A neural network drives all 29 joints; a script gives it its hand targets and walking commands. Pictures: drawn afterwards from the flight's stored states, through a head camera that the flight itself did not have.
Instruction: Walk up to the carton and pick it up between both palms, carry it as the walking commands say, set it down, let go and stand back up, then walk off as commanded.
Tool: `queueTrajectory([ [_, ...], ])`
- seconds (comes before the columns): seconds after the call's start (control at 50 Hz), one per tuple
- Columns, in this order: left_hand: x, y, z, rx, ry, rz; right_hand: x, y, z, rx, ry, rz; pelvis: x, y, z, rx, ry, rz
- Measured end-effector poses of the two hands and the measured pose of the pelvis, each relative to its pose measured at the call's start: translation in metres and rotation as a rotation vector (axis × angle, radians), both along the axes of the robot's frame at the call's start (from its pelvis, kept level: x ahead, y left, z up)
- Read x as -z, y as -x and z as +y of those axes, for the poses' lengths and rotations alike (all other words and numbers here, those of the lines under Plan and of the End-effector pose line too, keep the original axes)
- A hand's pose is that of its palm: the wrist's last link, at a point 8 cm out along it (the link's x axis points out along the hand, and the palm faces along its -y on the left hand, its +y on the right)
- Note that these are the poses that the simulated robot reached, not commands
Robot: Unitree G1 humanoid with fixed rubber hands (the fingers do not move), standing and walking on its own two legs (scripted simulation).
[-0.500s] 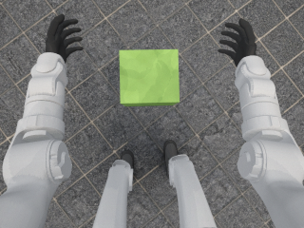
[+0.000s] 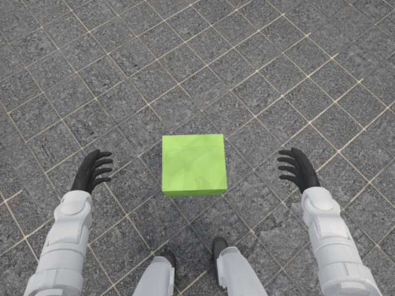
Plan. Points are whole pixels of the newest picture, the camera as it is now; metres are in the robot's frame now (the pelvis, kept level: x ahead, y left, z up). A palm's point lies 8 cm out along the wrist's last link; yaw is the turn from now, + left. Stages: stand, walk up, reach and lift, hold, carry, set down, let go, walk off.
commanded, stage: let go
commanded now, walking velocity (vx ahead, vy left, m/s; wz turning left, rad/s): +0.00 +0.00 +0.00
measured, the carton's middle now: (193, 167) +0.48 -0.01 -0.63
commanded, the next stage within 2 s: stand in 0.78 s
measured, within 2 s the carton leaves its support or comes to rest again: neither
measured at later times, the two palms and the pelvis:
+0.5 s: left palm (53, 266) +0.19 +0.23 -0.02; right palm (336, 252) +0.19 -0.23 -0.02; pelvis +0.03 +0.00 +0.04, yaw +0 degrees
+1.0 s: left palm (24, 280) +0.17 +0.29 -0.04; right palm (358, 264) +0.17 -0.28 -0.04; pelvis +0.04 +0.00 +0.04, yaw +0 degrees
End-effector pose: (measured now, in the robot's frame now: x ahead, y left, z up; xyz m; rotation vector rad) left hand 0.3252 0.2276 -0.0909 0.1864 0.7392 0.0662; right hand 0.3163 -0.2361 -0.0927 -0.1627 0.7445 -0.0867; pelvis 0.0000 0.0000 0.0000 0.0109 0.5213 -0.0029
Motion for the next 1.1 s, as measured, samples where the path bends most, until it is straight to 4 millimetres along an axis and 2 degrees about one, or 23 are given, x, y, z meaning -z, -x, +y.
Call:
queueTrajectory([
  [0.24,-0.041,0.089,0.004,-0.001,-0.002,0.043,-0.041,0.095,0.005,0.008,-0.009,0.041,-0.031,-0.024,0.001,0.002,0.013,-0.282],
  [0.36,-0.059,0.120,0.006,-0.012,0.003,0.038,-0.057,0.123,0.005,0.008,-0.005,0.052,-0.041,-0.032,0.002,-0.005,0.019,-0.420],
  [0.48,-0.066,0.135,0.007,-0.017,0.013,0.044,-0.067,0.126,0.006,-0.017,0.002,0.045,-0.044,-0.034,0.003,-0.010,0.021,-0.527],
  [0.62,-0.069,0.134,0.007,-0.004,0.007,0.052,-0.073,0.119,0.008,-0.034,0.006,0.040,-0.044,-0.032,0.004,-0.011,0.021,-0.597],
  [0.78,-0.069,0.133,0.005,-0.002,0.006,0.058,-0.071,0.127,0.007,-0.019,0.006,0.063,-0.043,-0.031,0.004,-0.005,0.023,-0.612],
  [0.82,-0.064,0.134,0.011,-0.012,-0.028,0.064,-0.066,0.130,0.001,-0.009,0.045,0.076,-0.042,-0.031,0.003,-0.004,0.021,-0.587],
  [0.98,-0.052,0.154,0.056,-0.061,-0.164,0.158,-0.051,0.145,-0.037,0.031,0.167,0.155,-0.040,-0.035,0.004,-0.005,0.018,-0.532],
  [1.1,-0.049,0.160,0.069,-0.074,-0.200,0.203,-0.047,0.148,-0.048,0.035,0.195,0.195,-0.040,-0.040,0.004,-0.009,0.016,-0.526],
])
